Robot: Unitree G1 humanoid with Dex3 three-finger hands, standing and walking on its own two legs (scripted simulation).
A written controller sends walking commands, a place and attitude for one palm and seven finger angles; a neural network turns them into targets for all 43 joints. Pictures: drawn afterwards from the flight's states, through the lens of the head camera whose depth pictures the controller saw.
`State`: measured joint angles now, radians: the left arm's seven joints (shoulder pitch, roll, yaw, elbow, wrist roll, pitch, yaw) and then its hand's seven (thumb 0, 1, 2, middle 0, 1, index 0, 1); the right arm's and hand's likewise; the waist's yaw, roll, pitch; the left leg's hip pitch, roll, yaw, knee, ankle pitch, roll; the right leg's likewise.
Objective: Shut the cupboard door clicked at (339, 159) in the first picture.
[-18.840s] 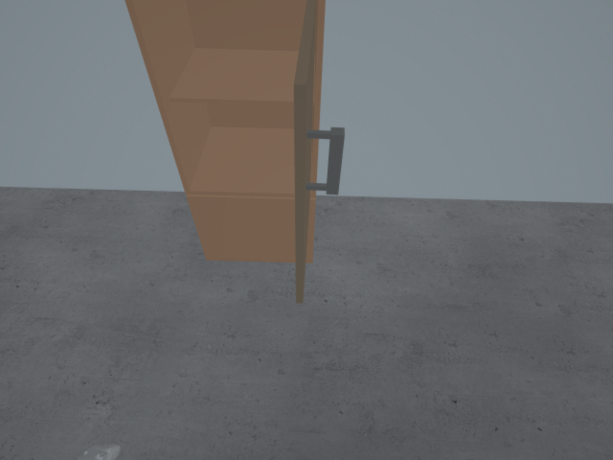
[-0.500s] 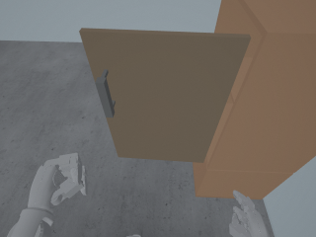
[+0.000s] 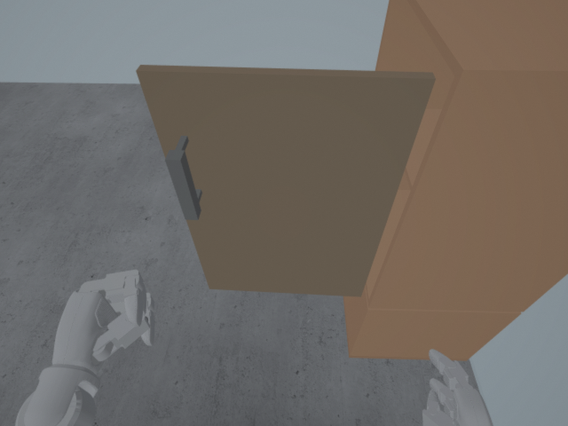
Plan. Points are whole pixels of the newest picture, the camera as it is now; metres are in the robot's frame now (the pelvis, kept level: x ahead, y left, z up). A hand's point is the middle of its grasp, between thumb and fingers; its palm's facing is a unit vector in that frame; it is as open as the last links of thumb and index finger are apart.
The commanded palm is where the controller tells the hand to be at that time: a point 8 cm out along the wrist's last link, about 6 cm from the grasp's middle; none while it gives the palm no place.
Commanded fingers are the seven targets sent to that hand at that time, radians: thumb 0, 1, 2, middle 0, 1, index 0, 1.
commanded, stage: raise the hand and make a fist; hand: left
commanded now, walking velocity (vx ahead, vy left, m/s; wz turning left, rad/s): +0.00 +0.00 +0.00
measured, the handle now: (188, 178) +0.47 +0.19 +0.09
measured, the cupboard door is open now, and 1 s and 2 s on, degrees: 88 88 86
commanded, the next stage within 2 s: bring the fist close to the handle in 0.02 s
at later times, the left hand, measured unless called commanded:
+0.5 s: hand (168, 278) +0.28 +0.17 +0.09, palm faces -0.01 -1.00 -0.04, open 3.1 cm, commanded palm +0.26 +0.22 +0.09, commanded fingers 0.00 0.90 0.90 -1.30 -1.50 -1.30 -1.50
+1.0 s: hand (188, 242) +0.34 +0.16 +0.09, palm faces +0.01 -1.00 -0.04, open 3.1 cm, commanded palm +0.32 +0.21 +0.09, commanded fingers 0.00 0.90 0.90 -1.30 -1.50 -1.30 -1.50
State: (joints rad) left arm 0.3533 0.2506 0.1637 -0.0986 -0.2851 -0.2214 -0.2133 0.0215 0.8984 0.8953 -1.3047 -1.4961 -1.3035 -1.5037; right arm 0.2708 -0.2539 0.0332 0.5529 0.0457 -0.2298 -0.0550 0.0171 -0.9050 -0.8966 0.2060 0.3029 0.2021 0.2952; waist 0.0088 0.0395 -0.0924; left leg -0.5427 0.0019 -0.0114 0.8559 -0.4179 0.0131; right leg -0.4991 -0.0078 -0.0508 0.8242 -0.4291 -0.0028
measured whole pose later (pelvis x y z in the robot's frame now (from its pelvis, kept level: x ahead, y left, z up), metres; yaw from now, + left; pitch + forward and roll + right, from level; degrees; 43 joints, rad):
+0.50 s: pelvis +0.00 +0.00 +0.00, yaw +0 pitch +7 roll -1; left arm 0.12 0.25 0.16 0.07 -0.26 -0.18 -0.20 0.02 0.90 0.90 -1.31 -1.50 -1.30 -1.50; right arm 0.26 -0.25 0.04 0.58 0.05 -0.21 -0.06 0.02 -0.90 -0.90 0.21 0.30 0.20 0.30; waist -0.01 0.04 -0.09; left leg -0.54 0.00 0.00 0.83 -0.41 0.01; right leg -0.50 -0.01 -0.04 0.81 -0.42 0.00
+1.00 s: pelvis +0.00 +0.00 +0.00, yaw -1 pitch +7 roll +0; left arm -0.15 0.24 0.15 0.33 -0.22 -0.20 -0.14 0.02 0.90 0.90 -1.31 -1.50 -1.31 -1.50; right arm 0.24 -0.25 0.03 0.62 0.04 -0.14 -0.05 0.02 -0.91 -0.90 0.21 0.30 0.20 0.30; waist -0.02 0.03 -0.08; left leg -0.54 0.00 0.01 0.81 -0.40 0.01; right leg -0.51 -0.01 -0.03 0.80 -0.42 -0.01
